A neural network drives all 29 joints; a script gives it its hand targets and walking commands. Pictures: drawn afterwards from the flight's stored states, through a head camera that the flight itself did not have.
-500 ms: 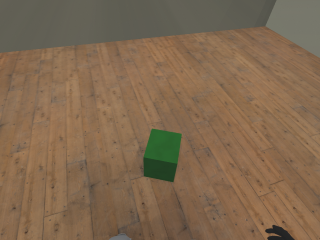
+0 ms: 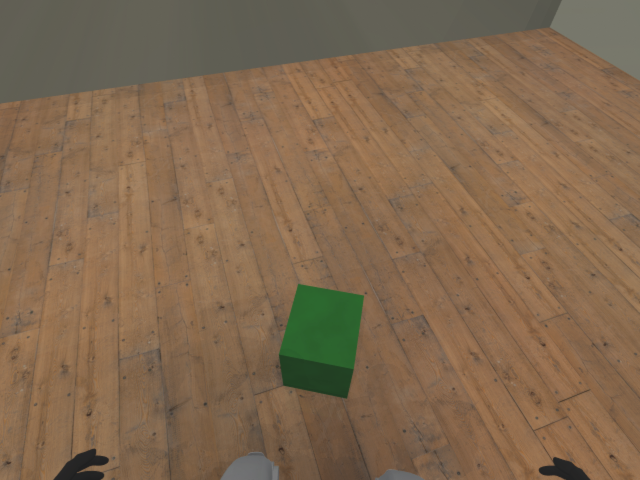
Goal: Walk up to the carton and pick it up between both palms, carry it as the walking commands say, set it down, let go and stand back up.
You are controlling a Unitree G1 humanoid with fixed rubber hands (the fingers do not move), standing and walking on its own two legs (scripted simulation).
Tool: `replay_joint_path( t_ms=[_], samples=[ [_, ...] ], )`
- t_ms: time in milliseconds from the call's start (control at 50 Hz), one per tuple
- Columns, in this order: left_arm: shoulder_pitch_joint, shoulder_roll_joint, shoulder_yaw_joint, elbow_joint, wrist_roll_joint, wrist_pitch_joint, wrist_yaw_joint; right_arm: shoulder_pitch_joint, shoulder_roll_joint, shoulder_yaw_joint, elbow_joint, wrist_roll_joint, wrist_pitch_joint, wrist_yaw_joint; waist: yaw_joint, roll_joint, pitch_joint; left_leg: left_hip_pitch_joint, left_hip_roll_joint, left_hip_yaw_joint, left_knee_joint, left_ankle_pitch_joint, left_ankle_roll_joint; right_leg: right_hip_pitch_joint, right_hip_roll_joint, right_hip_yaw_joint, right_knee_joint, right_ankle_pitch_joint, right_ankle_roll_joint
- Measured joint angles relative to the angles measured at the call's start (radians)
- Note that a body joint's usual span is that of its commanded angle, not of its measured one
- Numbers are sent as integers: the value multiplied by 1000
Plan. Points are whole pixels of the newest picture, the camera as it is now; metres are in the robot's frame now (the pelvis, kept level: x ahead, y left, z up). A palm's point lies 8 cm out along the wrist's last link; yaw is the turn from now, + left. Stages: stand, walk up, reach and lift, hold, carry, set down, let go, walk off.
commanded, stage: walk up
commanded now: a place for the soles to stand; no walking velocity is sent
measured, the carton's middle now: (322, 341) +0.59 -0.02 -0.62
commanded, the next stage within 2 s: none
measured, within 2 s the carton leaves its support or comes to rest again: neither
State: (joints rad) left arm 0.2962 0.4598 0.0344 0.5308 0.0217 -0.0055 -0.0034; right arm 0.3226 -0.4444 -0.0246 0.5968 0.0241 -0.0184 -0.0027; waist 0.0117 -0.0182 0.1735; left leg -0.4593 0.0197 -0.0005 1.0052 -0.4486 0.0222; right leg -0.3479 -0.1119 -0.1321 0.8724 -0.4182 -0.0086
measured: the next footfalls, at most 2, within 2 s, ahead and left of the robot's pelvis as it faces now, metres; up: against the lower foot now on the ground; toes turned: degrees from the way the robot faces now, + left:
left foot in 0.04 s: +0.13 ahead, +0.14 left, +0.00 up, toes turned +3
left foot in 1.16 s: +0.22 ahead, +0.19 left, +0.00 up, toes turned -13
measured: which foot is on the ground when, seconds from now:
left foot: up 0.00-0.02, down 0.04-0.94, up 0.96-1.00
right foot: down 0.00-1.00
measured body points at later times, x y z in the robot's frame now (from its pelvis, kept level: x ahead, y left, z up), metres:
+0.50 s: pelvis +0.06 -0.01 +0.02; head +0.08 +0.01 +0.47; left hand +0.15 +0.33 -0.09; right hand +0.24 -0.30 -0.07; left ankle +0.09 +0.13 -0.70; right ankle +0.04 -0.12 -0.70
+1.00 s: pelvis +0.05 -0.01 +0.03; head +0.08 +0.01 +0.48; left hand +0.11 +0.32 -0.09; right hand +0.16 -0.31 -0.08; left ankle +0.09 +0.13 -0.68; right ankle +0.03 -0.12 -0.70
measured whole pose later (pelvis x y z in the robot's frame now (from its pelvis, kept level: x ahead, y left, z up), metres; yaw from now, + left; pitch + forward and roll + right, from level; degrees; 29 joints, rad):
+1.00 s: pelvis +0.05 -0.01 +0.03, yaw +5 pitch -4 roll +0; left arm 0.16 0.40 0.07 0.96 0.02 -0.01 -0.02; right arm 0.17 -0.37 -0.04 0.99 -0.03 0.03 0.04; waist 0.01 -0.03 0.14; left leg -0.34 0.03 -0.02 0.76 -0.46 0.02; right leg -0.12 -0.07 -0.18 0.55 -0.36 -0.02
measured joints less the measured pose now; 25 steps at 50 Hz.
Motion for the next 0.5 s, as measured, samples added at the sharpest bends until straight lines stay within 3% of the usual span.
replay_joint_path(
  t_ms=[40, 80, 140, 220, 500],
  samples=[
    [-4, 1, -6, 20, -8, 9, -6, -20, -8, 7, 1, -2, -9, -3, 5, 2, -4, 30, 5, 10, -168, 140, -7, 1, -9, -13, 26, -29, 16],
    [-22, -3, -8, 56, -28, 24, -12, -56, -9, 15, 21, -4, -5, -11, 14, -8, -4, 19, -3, 10, -140, 122, -27, -3, -11, 2, 49, -64, 26],
    [-39, 0, -12, 105, -40, 48, -12, -104, 6, 33, 31, -4, 0, -23, 16, -22, -11, 22, -4, 1, -125, 83, -29, 11, 25, 32, 35, -68, 16],
    [-74, -10, -28, 180, -37, 32, -11, -160, 16, 53, 77, 15, 0, -22, 16, -10, -23, 42, 9, -30, -162, 87, -47, 60, 49, 5, -44, -52, 15],
    [-197, -23, -23, 364, -39, 33, -21, -253, 27, 55, 276, 13, 21, -25, 8, 19, -56, 112, 3, -66, -313, 154, -51, 157, 55, -44, -217, 13, 8]
  ],
)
